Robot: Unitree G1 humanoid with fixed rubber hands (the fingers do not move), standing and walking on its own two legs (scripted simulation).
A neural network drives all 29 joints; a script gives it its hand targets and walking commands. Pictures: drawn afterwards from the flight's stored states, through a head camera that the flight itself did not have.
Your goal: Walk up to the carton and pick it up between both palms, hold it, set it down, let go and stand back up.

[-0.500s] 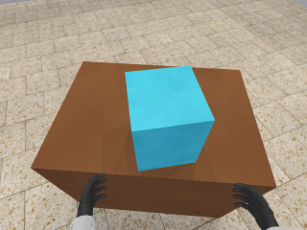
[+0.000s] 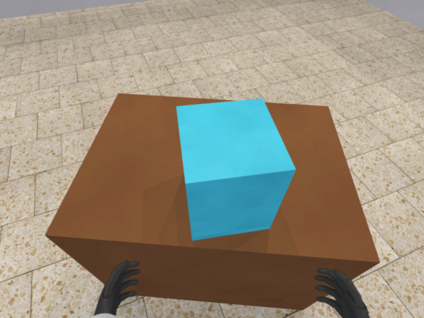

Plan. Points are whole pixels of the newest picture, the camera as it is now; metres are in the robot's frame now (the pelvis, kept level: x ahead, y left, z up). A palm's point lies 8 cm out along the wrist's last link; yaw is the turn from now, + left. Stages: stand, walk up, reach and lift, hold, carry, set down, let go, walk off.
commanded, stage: set down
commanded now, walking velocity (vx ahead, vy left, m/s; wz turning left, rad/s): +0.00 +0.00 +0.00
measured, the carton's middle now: (226, 171) +0.46 +0.03 -0.02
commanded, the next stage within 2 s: let go in 1.28 s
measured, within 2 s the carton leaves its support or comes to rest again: neither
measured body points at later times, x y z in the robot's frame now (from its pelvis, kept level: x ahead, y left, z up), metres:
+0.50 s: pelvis +0.01 +0.01 +0.00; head +0.07 +0.02 +0.45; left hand +0.17 +0.24 -0.08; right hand +0.21 -0.20 -0.09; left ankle -0.01 +0.14 -0.74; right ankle +0.02 -0.10 -0.74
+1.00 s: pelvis +0.01 +0.02 +0.00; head +0.07 +0.03 +0.45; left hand +0.15 +0.25 -0.10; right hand +0.20 -0.19 -0.10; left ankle -0.01 +0.14 -0.74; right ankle +0.02 -0.10 -0.74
